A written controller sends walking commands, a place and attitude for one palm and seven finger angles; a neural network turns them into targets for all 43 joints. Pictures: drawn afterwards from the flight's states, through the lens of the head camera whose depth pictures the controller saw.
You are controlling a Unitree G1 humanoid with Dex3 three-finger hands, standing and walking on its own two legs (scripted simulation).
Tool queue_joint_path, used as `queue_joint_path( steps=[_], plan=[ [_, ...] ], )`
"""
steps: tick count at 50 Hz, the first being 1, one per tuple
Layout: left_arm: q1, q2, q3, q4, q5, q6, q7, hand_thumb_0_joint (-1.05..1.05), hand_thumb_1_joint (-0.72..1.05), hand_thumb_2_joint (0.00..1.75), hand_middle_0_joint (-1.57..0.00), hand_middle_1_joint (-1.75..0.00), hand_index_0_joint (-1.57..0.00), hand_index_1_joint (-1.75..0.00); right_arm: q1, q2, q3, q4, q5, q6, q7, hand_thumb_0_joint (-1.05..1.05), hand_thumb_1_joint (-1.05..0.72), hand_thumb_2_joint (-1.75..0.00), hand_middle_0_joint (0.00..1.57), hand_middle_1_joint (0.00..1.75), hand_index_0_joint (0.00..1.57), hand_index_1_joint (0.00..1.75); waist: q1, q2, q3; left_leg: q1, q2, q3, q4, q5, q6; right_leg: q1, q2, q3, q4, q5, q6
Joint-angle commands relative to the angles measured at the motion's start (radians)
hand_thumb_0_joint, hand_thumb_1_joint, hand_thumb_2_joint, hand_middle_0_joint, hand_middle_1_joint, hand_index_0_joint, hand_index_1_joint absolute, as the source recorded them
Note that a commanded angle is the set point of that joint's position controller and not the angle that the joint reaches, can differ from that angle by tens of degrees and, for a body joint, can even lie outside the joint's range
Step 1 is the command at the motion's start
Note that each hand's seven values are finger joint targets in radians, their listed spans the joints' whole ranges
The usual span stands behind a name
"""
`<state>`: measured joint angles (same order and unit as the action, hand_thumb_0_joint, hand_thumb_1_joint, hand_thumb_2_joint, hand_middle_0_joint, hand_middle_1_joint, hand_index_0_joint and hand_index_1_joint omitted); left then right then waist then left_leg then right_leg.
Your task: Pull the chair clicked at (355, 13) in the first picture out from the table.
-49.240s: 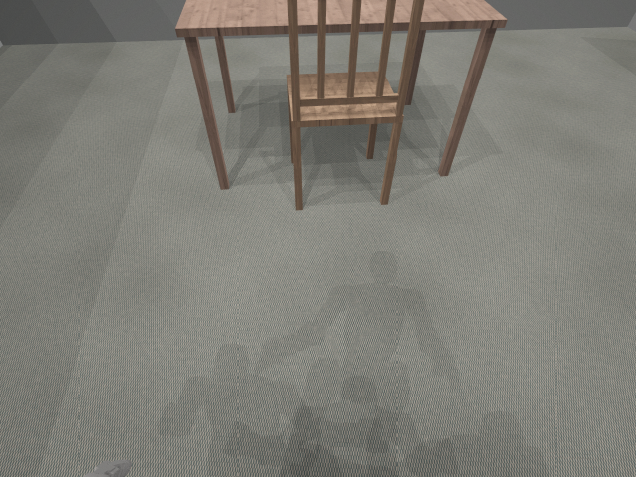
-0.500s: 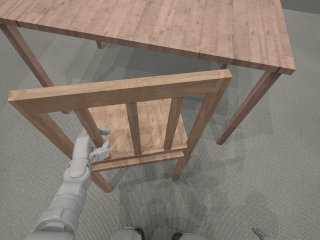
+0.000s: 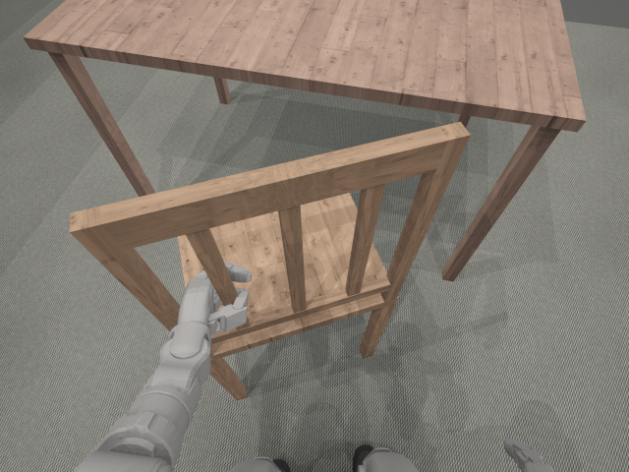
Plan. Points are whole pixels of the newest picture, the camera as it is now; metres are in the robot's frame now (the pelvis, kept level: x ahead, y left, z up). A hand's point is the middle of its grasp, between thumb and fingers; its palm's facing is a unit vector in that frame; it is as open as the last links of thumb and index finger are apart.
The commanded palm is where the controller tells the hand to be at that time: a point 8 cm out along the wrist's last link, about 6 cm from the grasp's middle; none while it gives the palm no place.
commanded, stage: step backward, pulling the chair out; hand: left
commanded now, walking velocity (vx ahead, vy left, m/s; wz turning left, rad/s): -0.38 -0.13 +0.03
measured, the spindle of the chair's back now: (294, 266) +0.40 +0.04 -0.05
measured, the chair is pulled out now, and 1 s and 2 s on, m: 0.28 0.40 0.54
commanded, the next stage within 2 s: none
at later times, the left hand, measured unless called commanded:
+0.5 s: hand (239, 358) +0.26 +0.11 -0.07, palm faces -0.06 -0.98 -0.20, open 5.3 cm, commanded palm +0.25 +0.16 -0.07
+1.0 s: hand (233, 401) +0.21 +0.11 -0.07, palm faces -0.03 -0.98 -0.21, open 5.3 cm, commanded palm +0.19 +0.17 -0.06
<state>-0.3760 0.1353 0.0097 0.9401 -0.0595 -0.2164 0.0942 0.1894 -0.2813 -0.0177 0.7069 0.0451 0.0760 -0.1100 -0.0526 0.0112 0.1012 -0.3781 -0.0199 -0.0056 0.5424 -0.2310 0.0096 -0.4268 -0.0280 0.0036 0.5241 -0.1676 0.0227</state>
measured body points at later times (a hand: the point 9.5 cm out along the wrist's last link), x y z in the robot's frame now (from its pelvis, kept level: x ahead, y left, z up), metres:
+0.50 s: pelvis -0.07 +0.00 +0.00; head +0.00 -0.01 +0.44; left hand +0.26 +0.16 -0.06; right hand +0.02 -0.28 -0.13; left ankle +0.02 +0.11 -0.73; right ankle +0.01 -0.13 -0.73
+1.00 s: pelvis -0.13 -0.02 -0.01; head -0.05 -0.02 +0.43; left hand +0.21 +0.16 -0.05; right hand -0.02 -0.28 -0.13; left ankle -0.11 +0.15 -0.73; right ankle -0.04 -0.14 -0.73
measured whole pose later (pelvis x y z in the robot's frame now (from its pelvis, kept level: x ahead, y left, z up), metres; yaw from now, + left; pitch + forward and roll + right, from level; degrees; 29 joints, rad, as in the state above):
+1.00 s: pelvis -0.13 -0.02 -0.01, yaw +1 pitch +2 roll +1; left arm -0.36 0.18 -0.04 0.83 -0.02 -0.14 0.10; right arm 0.19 -0.25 -0.01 0.69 0.02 0.07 -0.10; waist -0.04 -0.02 0.14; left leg -0.35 0.02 -0.04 0.60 -0.27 -0.06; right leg -0.47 -0.07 -0.04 0.60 -0.17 0.01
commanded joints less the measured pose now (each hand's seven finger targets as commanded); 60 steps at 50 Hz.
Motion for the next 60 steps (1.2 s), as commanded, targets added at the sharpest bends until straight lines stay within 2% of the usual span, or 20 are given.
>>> queue_joint_path(
  steps=[1, 4, 8, 16, 20, 23, 27, 30, 32, 34, 37, 42, 44, 45, 49, 51, 53, 55, 57, 60],
  plan=[
    [-0.25, 0.164, -0.009, -0.23, 0.049, -0.048, -0.002, 0.0, 0.9, 0.9, -0.5, -1.45, -0.5, -1.45, 0.02, -0.104, -0.033, -0.129, -0.024, -0.016, 0.0, 0.0, -0.9, -0.9, 0.2, 0.3, 0.2, 0.3, 0.033, 0.2, -0.449, 0.219, 0.28, -0.212, -0.111, 0.567, 0.073, 0.143, -0.039, 0.023, 0.161, 0.018, -0.022],
    [-0.205, 0.158, 0.007, -0.25, 0.054, -0.047, -0.004, 0.0, 0.9, 0.9, -0.5, -1.45, -0.5, -1.45, 0.023, -0.098, -0.038, -0.137, -0.036, -0.014, 0.018, 0.0, -0.9, -0.9, 0.2, 0.3, 0.2, 0.3, 0.04, 0.22, -0.411, 0.219, 0.311, -0.225, -0.083, 0.605, 0.095, 0.122, -0.031, 0.023, 0.137, -0.105, -0.039],
    [-0.181, 0.21, 0.04, -0.276, 0.066, -0.066, -0.008, 0.0, 0.9, 0.9, -0.5, -1.45, -0.5, -1.45, 0.038, -0.11, -0.047, -0.136, -0.034, -0.021, 0.018, 0.0, -0.9, -0.9, 0.2, 0.3, 0.2, 0.3, 0.021, 0.105, -0.444, 0.183, 0.261, -0.17, -0.005, 0.589, 0.041, 0.256, -0.062, 0.044, 0.021, 0.289, -0.06],
    [-0.137, 0.265, 0.056, -0.293, 0.055, -0.07, 0.021, 0.0, 0.9, 0.9, -0.5, -1.45, -0.5, -1.45, 0.007, -0.08, -0.035, -0.144, -0.013, -0.048, -0.004, 0.0, -0.9, -0.9, 0.2, 0.3, 0.2, 0.3, 0.014, -0.081, -0.395, 0.087, 0.05, -0.054, 0.181, -0.158, -0.034, 0.144, -0.3, 0.218, -0.199, 0.079, -0.15],
    [-0.174, 0.22, 0.016, -0.285, 0.054, -0.06, 0.022, 0.0, 0.9, 0.9, -0.5, -1.45, -0.5, -1.45, 0.003, -0.112, -0.03, -0.136, -0.014, -0.052, -0.015, 0.0, -0.9, -0.9, 0.2, 0.3, 0.2, 0.3, 0.007, -0.012, -0.384, 0.123, 0.153, -0.145, -0.085, 0.097, 0.017, 0.152, -0.119, 0.055, -0.065, -0.014, -0.05],
    [-0.219, 0.203, -0.006, -0.29, 0.049, -0.072, 0.014, 0.0, 0.9, 0.9, -0.5, -1.45, -0.5, -1.45, -0.026, -0.113, -0.023, -0.154, -0.019, -0.04, -0.012, 0.0, -0.9, -0.9, 0.2, 0.3, 0.2, 0.3, 0.023, 0.165, -0.317, 0.015, 0.296, -0.305, -0.267, -0.093, 0.104, 0.14, -0.012, 0.02, 0.125, -0.261, -0.036],
    [-0.217, 0.177, -0.006, -0.245, 0.058, -0.072, 0.007, 0.0, 0.9, 0.9, -0.5, -1.45, -0.5, -1.45, 0.024, -0.097, -0.031, -0.114, -0.032, -0.048, -0.003, 0.0, -0.9, -0.9, 0.2, 0.3, 0.2, 0.3, 0.024, 0.205, -0.37, 0.173, 0.311, -0.277, -0.125, 0.299, 0.119, 0.136, -0.011, 0.021, 0.089, -0.151, -0.044],
    [-0.231, 0.18, -0.011, -0.24, 0.063, -0.077, -0.007, 0.0, 0.9, 0.9, -0.5, -1.45, -0.5, -1.45, 0.019, -0.101, -0.037, -0.108, -0.03, -0.059, 0.0, 0.0, -0.9, -0.9, 0.2, 0.3, 0.2, 0.3, 0.017, 0.162, -0.365, 0.122, 0.263, -0.212, -0.085, 0.246, 0.075, 0.204, -0.024, 0.025, 0.002, -0.018, -0.055],
    [-0.218, 0.227, 0.022, -0.251, 0.059, -0.085, -0.002, 0.0, 0.9, 0.9, -0.5, -1.45, -0.5, -1.45, -0.005, -0.097, -0.043, -0.127, -0.023, -0.064, -0.004, 0.0, -0.9, -0.9, 0.2, 0.3, 0.2, 0.3, 0.027, 0.131, -0.322, -0.028, 0.207, -0.158, -0.068, -0.05, 0.041, 0.218, -0.089, 0.098, -0.039, -0.145, -0.086],
    [-0.165, 0.279, 0.05, -0.236, 0.053, -0.085, 0.015, 0.0, 0.9, 0.9, -0.5, -1.45, -0.5, -1.45, 0.021, -0.091, -0.044, -0.122, -0.008, -0.068, -0.006, 0.0, -0.9, -0.9, 0.2, 0.3, 0.2, 0.3, 0.022, -0.059, -0.315, 0.012, 0.068, -0.055, 0.185, -0.213, -0.025, 0.083, -0.274, 0.293, -0.222, -0.317, -0.169],
    [-0.177, 0.262, 0.063, -0.252, 0.057, -0.04, 0.031, 0.0, 0.9, 0.9, -0.5, -1.45, -0.5, -1.45, -0.027, -0.063, -0.02, -0.105, -0.018, -0.084, 0.002, 0.0, -0.9, -0.9, 0.2, 0.3, 0.2, 0.3, 0.049, -0.107, -0.369, -0.063, 0.031, -0.119, 0.474, -0.262, -0.043, 0.187, -0.396, 0.289, -0.196, 0.084, -0.245],
    [-0.183, 0.218, 0.032, -0.267, 0.043, 0.008, 0.027, 0.0, 0.9, 0.9, -0.5, -1.45, -0.5, -1.45, 0.015, -0.089, -0.012, -0.074, -0.011, -0.078, -0.01, 0.0, -0.9, -0.9, 0.2, 0.3, 0.2, 0.3, 0.015, -0.147, -0.387, 0.071, 0.062, -0.068, -0.065, -0.042, -0.034, 0.296, -0.279, 0.117, -0.033, 0.28, -0.11],
    [-0.193, 0.187, 0.01, -0.293, 0.038, 0.013, 0.025, 0.0, 0.9, 0.9, -0.5, -1.45, -0.5, -1.45, -0.007, -0.125, -0.032, -0.098, -0.021, -0.068, -0.018, 0.0, -0.9, -0.9, 0.2, 0.3, 0.2, 0.3, 0.04, 0.068, -0.348, 0.114, 0.22, -0.199, -0.147, 0.27, 0.041, 0.203, -0.114, 0.026, 0.055, 0.132, -0.027],
    [-0.206, 0.148, -0.014, -0.287, 0.039, 0.01, 0.016, 0.0, 0.9, 0.9, -0.5, -1.45, -0.5, -1.45, 0.009, -0.124, -0.036, -0.098, -0.019, -0.056, -0.011, 0.0, -0.9, -0.9, 0.2, 0.3, 0.2, 0.3, 0.042, 0.067, -0.385, 0.155, 0.271, -0.216, -0.109, 0.372, 0.062, 0.191, -0.072, 0.006, 0.081, 0.072, -0.008],
    [-0.243, 0.15, -0.019, -0.343, 0.059, -0.006, 0.004, 0.0, 0.9, 0.9, -0.5, -1.45, -0.5, -1.45, -0.01, -0.095, -0.037, -0.124, -0.031, -0.032, 0.005, 0.0, -0.9, -0.9, 0.2, 0.3, 0.2, 0.3, 0.034, 0.222, -0.372, 0.066, 0.281, -0.188, -0.076, 0.416, 0.069, 0.233, -0.057, 0.003, 0.155, 0.029, -0.026],
    [-0.237, 0.158, -0.02, -0.33, 0.062, -0.016, 0.003, 0.0, 0.9, 0.9, -0.5, -1.45, -0.5, -1.45, 0.013, -0.093, -0.042, -0.123, -0.026, -0.031, 0.008, 0.0, -0.9, -0.9, 0.2, 0.3, 0.2, 0.3, 0.022, 0.123, -0.398, 0.054, 0.237, -0.133, -0.011, 0.387, 0.022, 0.298, -0.097, 0.037, 0.08, 0.247, -0.049],
    [-0.198, 0.222, 0.018, -0.31, 0.053, -0.018, 0.008, 0.0, 0.9, 0.9, -0.5, -1.45, -0.5, -1.45, 0.041, -0.09, -0.052, -0.121, -0.01, -0.034, 0.0, 0.0, -0.9, -0.9, 0.2, 0.3, 0.2, 0.3, 0.013, -0.102, -0.441, 0.043, 0.114, -0.04, 0.114, 0.118, -0.043, 0.303, -0.229, 0.174, -0.054, 0.319, -0.11],
    [-0.181, 0.245, 0.036, -0.289, 0.052, -0.011, 0.011, 0.0, 0.9, 0.9, -0.5, -1.45, -0.5, -1.45, 0.028, -0.079, -0.047, -0.116, -0.005, -0.041, 0.001, 0.0, -0.9, -0.9, 0.2, 0.3, 0.2, 0.3, 0.028, -0.18, -0.438, -0.001, 0.021, -0.027, 0.31, -0.281, -0.054, 0.267, -0.356, 0.249, -0.194, 0.22, -0.176],
    [-0.162, 0.221, 0.039, -0.282, 0.058, 0.015, 0.014, 0.0, 0.9, 0.9, -0.5, -1.45, -0.5, -1.45, 0.011, -0.067, -0.024, -0.116, -0.008, -0.049, 0.004, 0.0, -0.9, -0.9, 0.2, 0.3, 0.2, 0.3, 0.039, -0.179, -0.428, -0.029, 0.045, -0.077, 0.328, -0.304, -0.046, 0.286, -0.371, 0.222, -0.17, 0.24, -0.19],
    [-0.142, 0.184, 0.01, -0.311, 0.047, 0.04, 0.011, 0.0, 0.9, 0.9, -0.5, -1.45, -0.5, -1.45, 0.024, -0.075, -0.007, -0.119, -0.006, -0.041, -0.005, 0.0, -0.9, -0.9, 0.2, 0.3, 0.2, 0.3, 0.013, -0.168, -0.425, 0.104, 0.06, -0.026, -0.043, -0.125, -0.037, 0.266, -0.271, 0.088, -0.086, 0.178, -0.102]
  ],
)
